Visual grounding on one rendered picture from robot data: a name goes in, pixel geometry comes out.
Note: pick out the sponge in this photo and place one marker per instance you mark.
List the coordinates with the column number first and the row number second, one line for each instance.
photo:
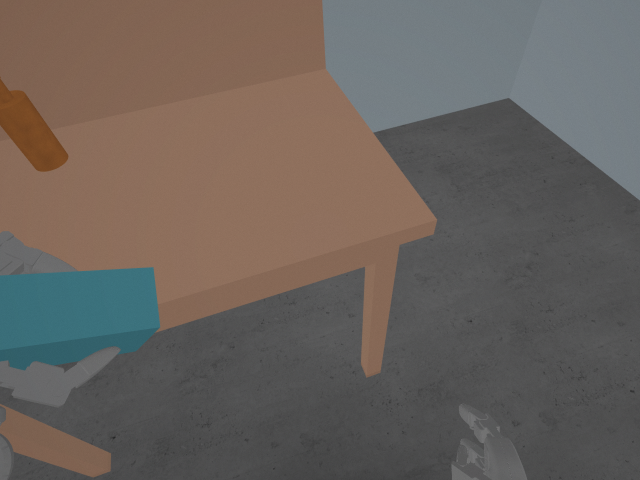
column 63, row 317

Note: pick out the left robot hand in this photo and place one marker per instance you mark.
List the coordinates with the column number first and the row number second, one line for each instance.
column 43, row 383

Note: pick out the right robot hand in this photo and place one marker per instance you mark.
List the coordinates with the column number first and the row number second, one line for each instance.
column 498, row 461

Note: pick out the table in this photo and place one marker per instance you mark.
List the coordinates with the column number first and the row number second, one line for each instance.
column 205, row 139

